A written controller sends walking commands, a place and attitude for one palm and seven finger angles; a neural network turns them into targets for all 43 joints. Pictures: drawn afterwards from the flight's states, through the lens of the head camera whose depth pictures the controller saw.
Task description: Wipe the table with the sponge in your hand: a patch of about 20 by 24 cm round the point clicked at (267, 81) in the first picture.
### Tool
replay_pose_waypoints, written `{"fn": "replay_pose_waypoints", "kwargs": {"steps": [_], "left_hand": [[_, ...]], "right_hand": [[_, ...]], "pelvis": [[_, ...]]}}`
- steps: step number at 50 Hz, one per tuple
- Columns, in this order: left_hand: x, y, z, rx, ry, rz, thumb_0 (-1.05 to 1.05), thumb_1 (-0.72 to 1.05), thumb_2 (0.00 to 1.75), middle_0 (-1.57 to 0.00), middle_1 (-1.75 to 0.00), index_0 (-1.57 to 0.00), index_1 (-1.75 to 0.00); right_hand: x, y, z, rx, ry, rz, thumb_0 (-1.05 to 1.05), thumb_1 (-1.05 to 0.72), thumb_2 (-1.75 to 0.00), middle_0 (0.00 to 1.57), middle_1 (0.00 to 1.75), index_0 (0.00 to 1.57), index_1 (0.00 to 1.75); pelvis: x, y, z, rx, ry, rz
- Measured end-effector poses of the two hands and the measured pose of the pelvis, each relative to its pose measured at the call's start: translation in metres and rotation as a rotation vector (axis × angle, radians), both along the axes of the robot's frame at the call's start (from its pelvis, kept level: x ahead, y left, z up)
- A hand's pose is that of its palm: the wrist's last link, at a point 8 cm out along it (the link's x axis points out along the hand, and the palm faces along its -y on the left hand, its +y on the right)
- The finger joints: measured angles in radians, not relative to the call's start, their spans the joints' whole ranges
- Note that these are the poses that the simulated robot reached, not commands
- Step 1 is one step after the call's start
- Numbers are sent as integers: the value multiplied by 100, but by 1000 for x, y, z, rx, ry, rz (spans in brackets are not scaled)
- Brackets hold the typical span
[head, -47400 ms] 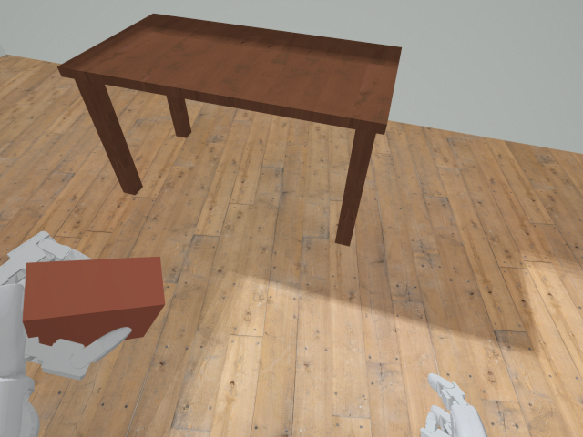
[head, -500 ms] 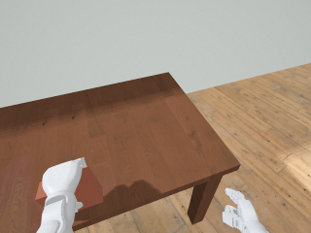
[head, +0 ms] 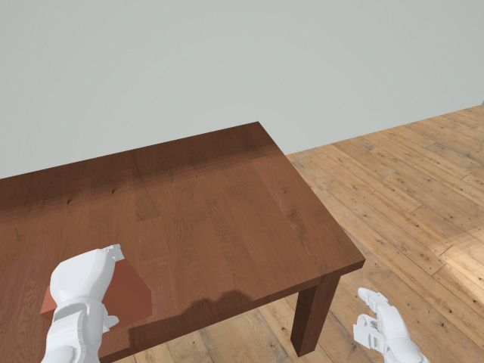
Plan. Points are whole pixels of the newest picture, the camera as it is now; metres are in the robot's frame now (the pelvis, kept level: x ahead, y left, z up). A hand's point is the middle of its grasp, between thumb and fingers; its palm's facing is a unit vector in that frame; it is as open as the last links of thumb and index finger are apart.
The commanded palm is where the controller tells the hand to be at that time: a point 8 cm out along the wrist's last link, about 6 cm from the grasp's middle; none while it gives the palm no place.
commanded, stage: lift the sponge slowly off the table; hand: left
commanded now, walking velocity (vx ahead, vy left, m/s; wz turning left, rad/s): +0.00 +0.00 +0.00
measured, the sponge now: (107, 306) +0.20 +0.28 -0.01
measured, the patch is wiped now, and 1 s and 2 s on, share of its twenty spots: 1.00 1.00 1.00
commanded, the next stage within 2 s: bring the sponge back beside the body in 0.54 s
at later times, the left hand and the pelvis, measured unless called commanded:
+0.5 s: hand (96, 276) +0.21 +0.28 +0.06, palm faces +0.00 -0.14 -0.99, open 9.5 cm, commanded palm +0.19 +0.28 +0.13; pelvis +0.00 -0.01 +0.00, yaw +0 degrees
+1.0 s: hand (90, 272) +0.21 +0.29 +0.07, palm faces +0.04 -0.15 -0.99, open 9.5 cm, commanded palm +0.18 +0.28 +0.14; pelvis +0.00 +0.00 +0.00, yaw +0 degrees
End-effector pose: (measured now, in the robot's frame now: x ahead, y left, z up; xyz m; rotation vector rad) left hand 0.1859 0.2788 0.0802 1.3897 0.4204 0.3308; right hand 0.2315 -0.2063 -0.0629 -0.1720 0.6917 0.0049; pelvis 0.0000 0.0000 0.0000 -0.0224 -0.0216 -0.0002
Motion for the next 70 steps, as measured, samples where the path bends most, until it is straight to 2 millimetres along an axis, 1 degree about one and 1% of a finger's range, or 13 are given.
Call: {"fn": "replay_pose_waypoints", "kwargs": {"steps": [5, 16, 24, 29, 34, 38, 44, 58, 70], "left_hand": [[0, -2, 6, 5, -3, -12, -1, -48, 108, -77, -138, -80, -138], [8, 2, 24, 18, -25, -7, -1, -48, 108, -77, -138, -80, -138], [8, 3, 31, 12, -24, -11, -1, -48, 108, -77, -138, -80, -138], [9, 2, 31, 10, -25, -21, -1, -48, 108, -77, -138, -80, -138], [9, -1, 31, 6, -32, -29, -1, -48, 108, -77, -138, -80, -138], [9, 1, 32, 7, -35, -22, -1, -48, 108, -77, -138, -80, -138], [7, 6, 41, 12, -58, -5, -1, -48, 108, -77, -138, -80, -138], [-1, 2, 54, 9, -77, -21, -1, -48, 108, -77, -138, -80, -138], [-9, 5, 64, 2, -87, 3, -1, -48, 108, -77, -138, -80, -138]], "right_hand": [[2, 0, 2, -5, -11, 10, 1, -91, -90, 20, 30, 20, 30], [1, 1, 2, 4, -7, 18, 1, -91, -90, 20, 30, 20, 30], [-1, -4, 2, -11, -8, 12, 1, -91, -90, 20, 30, 20, 30], [0, -4, 3, -13, -9, 11, 1, -91, -90, 20, 30, 20, 30], [1, 0, 4, -6, -15, 14, 1, -91, -90, 20, 30, 20, 30], [3, 4, 5, -5, -14, 21, 1, -91, -90, 20, 30, 20, 30], [6, 11, 7, 5, -24, 33, 1, -91, -90, 20, 30, 20, 30], [14, 25, 14, 18, -46, 70, 1, -91, -90, 20, 30, 20, 30], [17, 27, 18, 20, -61, 85, 1, -91, -90, 20, 30, 20, 30]], "pelvis": [[-3, -3, 1, 2, -11, 3], [-4, -8, 3, 7, -20, 0], [-3, -7, 3, 7, -27, 3], [-4, -6, 3, 7, -26, 1], [-4, -4, 3, 6, -24, -1], [-4, -2, 4, 6, -26, -2], [-4, 0, 4, 5, -31, 0], [-6, 4, 4, 5, -45, -1], [-8, 3, 5, 6, -54, 0]]}}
